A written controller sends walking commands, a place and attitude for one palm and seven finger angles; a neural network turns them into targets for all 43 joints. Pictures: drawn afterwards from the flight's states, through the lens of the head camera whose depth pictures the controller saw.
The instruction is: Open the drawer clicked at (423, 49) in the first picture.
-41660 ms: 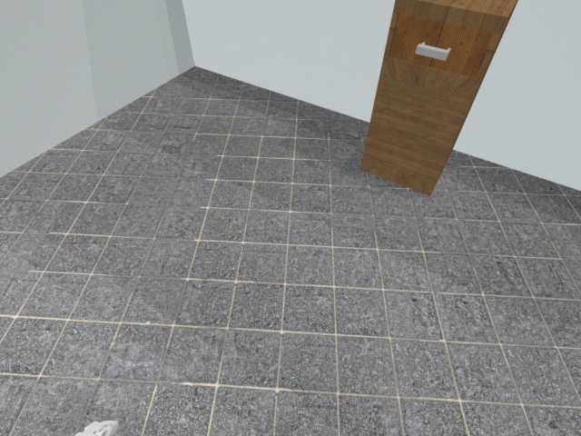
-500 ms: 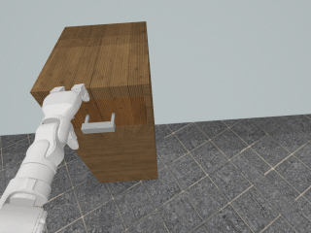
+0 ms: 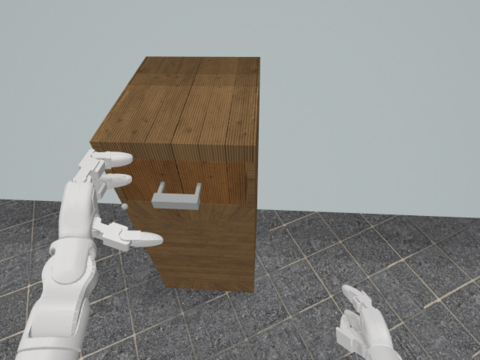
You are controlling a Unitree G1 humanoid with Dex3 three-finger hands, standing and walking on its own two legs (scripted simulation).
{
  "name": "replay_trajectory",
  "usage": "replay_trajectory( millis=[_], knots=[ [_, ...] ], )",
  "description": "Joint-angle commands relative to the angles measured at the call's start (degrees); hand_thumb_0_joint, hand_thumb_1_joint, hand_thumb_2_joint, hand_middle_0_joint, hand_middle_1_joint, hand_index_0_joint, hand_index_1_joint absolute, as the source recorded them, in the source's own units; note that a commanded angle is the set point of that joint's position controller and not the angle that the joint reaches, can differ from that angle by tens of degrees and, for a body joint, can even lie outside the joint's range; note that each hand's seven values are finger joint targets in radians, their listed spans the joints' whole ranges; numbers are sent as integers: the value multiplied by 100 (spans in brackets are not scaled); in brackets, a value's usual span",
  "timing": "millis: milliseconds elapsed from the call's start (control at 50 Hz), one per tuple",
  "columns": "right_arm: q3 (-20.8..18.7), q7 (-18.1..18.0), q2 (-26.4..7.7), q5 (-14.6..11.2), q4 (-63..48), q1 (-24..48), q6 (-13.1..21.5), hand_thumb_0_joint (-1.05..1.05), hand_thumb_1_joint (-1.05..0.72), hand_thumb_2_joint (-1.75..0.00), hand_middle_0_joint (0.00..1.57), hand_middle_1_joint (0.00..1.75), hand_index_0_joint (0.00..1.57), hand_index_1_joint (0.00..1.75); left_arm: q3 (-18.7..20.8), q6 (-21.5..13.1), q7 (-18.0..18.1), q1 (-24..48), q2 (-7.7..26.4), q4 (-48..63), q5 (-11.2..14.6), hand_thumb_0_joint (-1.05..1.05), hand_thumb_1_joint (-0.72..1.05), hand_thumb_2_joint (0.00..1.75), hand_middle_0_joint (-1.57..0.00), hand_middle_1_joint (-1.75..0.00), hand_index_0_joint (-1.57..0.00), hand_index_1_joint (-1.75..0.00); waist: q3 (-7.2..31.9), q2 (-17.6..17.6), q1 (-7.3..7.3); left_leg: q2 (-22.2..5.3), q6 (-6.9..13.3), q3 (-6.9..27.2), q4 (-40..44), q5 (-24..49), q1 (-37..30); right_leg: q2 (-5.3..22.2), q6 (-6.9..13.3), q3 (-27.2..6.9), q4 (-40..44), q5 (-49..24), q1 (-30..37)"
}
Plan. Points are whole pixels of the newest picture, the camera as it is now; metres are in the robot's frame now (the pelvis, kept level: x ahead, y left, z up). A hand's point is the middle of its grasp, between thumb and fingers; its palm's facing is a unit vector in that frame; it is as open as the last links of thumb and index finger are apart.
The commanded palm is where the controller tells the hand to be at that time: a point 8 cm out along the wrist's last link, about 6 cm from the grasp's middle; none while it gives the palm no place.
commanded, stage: draw the hand back to the body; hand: left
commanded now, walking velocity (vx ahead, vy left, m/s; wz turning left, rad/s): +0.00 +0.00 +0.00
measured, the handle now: (178, 193) +0.50 +0.22 -0.08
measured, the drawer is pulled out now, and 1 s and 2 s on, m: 0.00 0.00 0.00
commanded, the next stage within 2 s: step back with the hand held close in 0.78 s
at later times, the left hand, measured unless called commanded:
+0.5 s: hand (79, 274) +0.18 +0.22 +0.15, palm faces +0.35 -0.84 -0.41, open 9.3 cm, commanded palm +0.13 +0.26 +0.17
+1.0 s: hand (63, 282) +0.16 +0.23 +0.16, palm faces +0.39 -0.81 -0.43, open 7.4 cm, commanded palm +0.10 +0.27 +0.17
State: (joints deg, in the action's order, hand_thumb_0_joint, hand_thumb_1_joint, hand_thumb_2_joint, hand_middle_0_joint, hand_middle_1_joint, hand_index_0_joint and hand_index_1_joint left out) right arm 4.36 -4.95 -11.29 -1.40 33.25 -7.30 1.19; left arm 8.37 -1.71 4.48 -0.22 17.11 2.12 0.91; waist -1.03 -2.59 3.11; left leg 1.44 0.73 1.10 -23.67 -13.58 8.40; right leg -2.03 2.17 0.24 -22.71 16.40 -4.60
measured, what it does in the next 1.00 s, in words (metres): stands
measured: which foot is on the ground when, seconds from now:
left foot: down 0.00-1.00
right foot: down 0.00-1.00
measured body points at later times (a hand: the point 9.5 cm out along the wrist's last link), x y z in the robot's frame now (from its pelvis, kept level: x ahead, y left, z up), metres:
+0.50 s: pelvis +0.00 -0.02 +0.00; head -0.02 -0.05 +0.45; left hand +0.15 +0.26 +0.17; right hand +0.18 -0.25 -0.09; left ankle -0.01 +0.11 -0.74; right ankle -0.05 -0.09 -0.74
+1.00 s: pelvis -0.02 -0.01 +0.00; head -0.02 -0.04 +0.45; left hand +0.14 +0.27 +0.18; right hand +0.18 -0.23 -0.09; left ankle -0.01 +0.11 -0.74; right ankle -0.05 -0.09 -0.74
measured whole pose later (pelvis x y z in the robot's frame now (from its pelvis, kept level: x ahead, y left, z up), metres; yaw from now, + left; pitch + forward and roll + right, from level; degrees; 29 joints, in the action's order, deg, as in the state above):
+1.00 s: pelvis -0.02 -0.01 +0.00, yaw +2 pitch -1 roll -1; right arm 0.5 -3.9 -12.8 -0.2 35.6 -9.9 4.8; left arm 17.5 -8.6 5.7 -32.0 18.5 26.3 3.4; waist -0.3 -4.8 1.7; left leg -0.3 -0.5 3.7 -24.9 -12.3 11.4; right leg -4.0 3.4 2.7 -19.4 13.4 -4.9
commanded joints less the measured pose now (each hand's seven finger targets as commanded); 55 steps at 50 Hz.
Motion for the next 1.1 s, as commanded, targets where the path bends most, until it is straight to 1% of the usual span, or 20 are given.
replay_trajectory(
  millis=[0, 100, 120, 180, 320, 340, 360, 400, 460, 500, 560, 620, 780, 820, 860, 880, 900, 960, 1020, 1080],
  knots=[
    [-310, -36, -700, 108, -670, 410, 376, 0, -90, -90, 20, 30, 20, 30, 872, -404, 119, 732, 1134, 1722, 325, 0, -8, 48, -27, -93, -27, -93, 942, -327, -67, -121, 1, -129, 323, 2008, -835, 76, -76, 133, 423, -2241, 111],
    [-397, 32, -706, 145, -698, 439, 510, 0, -90, -90, 20, 30, 20, 30, 909, -496, 64, -247, 1058, 2414, 361, 0, 9, 55, -26, -82, -26, -82, 1131, -49, -49, -124, 22, -185, 331, 2247, -967, 92, -138, 114, 507, -2583, 284],
    [-409, 40, -717, 156, -689, 425, 517, 0, -90, -90, 20, 30, 20, 30, 969, -491, 57, -552, 1088, 2383, 368, 0, 13, 57, -25, -80, -25, -80, 1010, 151, -40, -113, 25, -178, 332, 2216, -857, 94, -150, 119, 541, -2613, 309],
    [-458, 51, -706, 151, -666, 436, 557, 0, -90, -90, 20, 30, 20, 30, 1082, -547, 61, -1079, 1121, 2814, 374, 0, 23, 62, -25, -73, -25, -73, 1079, -32, -22, -100, 38, -226, 297, 2292, -904, 130, -181, 94, 530, -2778, 320],
    [-554, 9, -708, 146, -586, 459, 641, 0, -90, -90, 20, 30, 20, 30, 1351, -668, 85, -2071, 1235, 3210, 408, 0, 48, 72, -23, -57, -23, -57, 665, 215, -16, -63, 59, -231, 273, 1719, -730, 143, -234, 53, 745, -2223, 37],
    [-557, 5, -688, 130, -594, 472, 654, 0, -90, -90, 20, 30, 20, 30, 1323, -686, 84, -2202, 1174, 3288, 427, 0, 51, 74, -23, -55, -23, -55, 603, 19, -25, -80, 59, -240, 284, 1606, -728, 175, -240, 26, 752, -2083, -19],
    [-558, -6, -671, 129, -591, 483, 663, 0, -90, -90, 20, 30, 20, 30, 1342, -700, 91, -2315, 1166, 3338, 432, 0, 55, 75, -22, -52, -22, -52, 483, 19, -17, -82, 57, -232, 289, 1527, -709, 163, -237, 41, 787, -1951, -103],
    [-589, -24, -666, 131, -600, 488, 698, 0, -90, -90, 20, 30, 20, 30, 1459, -736, 117, -2612, 1215, 3478, 440, 0, 62, 78, -22, -48, -22, -48, 636, 117, 24, -95, 66, -211, 265, 1507, -708, 178, -243, 17, 761, -1919, -41],
    [-600, -36, -624, 118, -612, 508, 735, 0, -90, -90, 20, 30, 20, 30, 1471, -759, 128, -3026, 1153, 3637, 426, 0, 73, 82, -21, -41, -21, -41, 488, -71, 41, -102, 43, -209, 257, 1407, -673, 162, -231, 10, 816, -1718, -149],
    [-597, -48, -642, 133, -566, 491, 770, 0, -90, -90, 20, 30, 20, 30, 1369, -765, 142, -2778, 1104, 3642, 400, 0, 80, 86, -21, -37, -21, -37, 351, -53, -20, -92, 53, -202, 243, 1340, -681, 171, -244, -10, 848, -1638, -267],
    [-604, -91, -645, 152, -512, 489, 792, 0, -90, -90, 20, 30, 20, 30, 1359, -772, 172, -2591, 1080, 3360, 392, 0, 90, 90, -20, -30, -20, -30, 103, 286, -36, -92, 79, -158, 283, 1056, -668, 168, -253, -25, 985, -1181, -438],
    [-587, -89, -639, 160, -493, 483, 825, 0, -90, -90, 20, 30, 20, 30, 1342, -795, 175, -2451, 1095, 3407, 362, 0, 90, 90, -20, -30, -20, -30, 184, -24, -9, -75, 57, -141, 278, 1061, -715, 183, -224, -62, 988, -1138, -380],
    [-555, -57, -595, 166, -526, 547, 889, 0, -90, -90, 20, 30, 20, 30, 1378, -799, 218, -2537, 1088, 3411, 376, 0, 90, 90, -20, -30, -20, -30, 194, 101, 66, -105, 43, -72, 337, 1056, -629, 200, -204, -60, 923, -1066, -265],
    [-566, -50, -601, 164, -521, 557, 914, 0, -90, -90, 20, 30, 20, 30, 1402, -792, 218, -2521, 1124, 3446, 356, 0, 90, 90, -20, -30, -20, -30, 206, -82, 69, -99, 21, -104, 316, 1055, -679, 187, -205, -86, 991, -1035, -317],
    [-553, -41, -573, 163, -528, 540, 907, 0, -90, -90, 20, 30, 20, 30, 1350, -790, 219, -2522, 1042, 3437, 382, 0, 90, 90, -20, -30, -20, -30, 174, 45, 53, -116, 26, -60, 352, 1045, -621, 198, -201, -45, 912, -1032, -264],
    [-589, 12, -793, 121, -759, 471, 759, 0, -90, -90, 20, 30, 20, 30, 1932, -991, 264, -2271, 1565, 3795, 297, 0, 90, 90, -20, -30, -20, -30, -315, 46, -150, -180, 114, 211, 17, 865, -209, 461, -196, -389, 1200, -954, -1078],
    [-610, 48, -730, 152, -641, 500, 670, 0, -90, -90, 20, 30, 20, 30, 1703, -1026, 240, -2701, 1253, 3470, 264, 0, 90, 90, -20, -30, -20, -30, -134, 226, -191, -173, 124, 250, -170, 772, -190, 601, -160, -410, 1213, -803, -1139],
    [-678, 87, -741, 128, -745, 399, 510, 0, -90, -90, 20, 30, 20, 30, 1599, -1095, 240, -3297, 1049, 3576, 247, 0, 90, 90, -20, -30, -20, -30, 369, 145, -235, -202, 85, 260, -345, 1096, -132, 692, -92, -275, 834, -1189, -1002],
    [-742, 86, -778, 99, -833, 415, 426, 0, -90, -90, 20, 30, 20, 30, 1735, -1094, 268, -3533, 1164, 3845, 268, 0, 90, 90, -20, -30, -20, -30, 908, 72, -240, -308, 67, 236, -254, 2045, -190, 590, -164, -99, 389, -2008, -683],
    [-796, 75, -777, 71, -911, 338, 322, 0, -90, -90, 20, 30, 20, 30, 1768, -1043, 309, -3710, 1206, 4045, 272, 0, 90, 90, -20, -30, -20, -30, 1169, 129, -272, -408, 58, 259, -301, 2675, -87, 535, -205, -9, 87, -2398, -455]
  ],
)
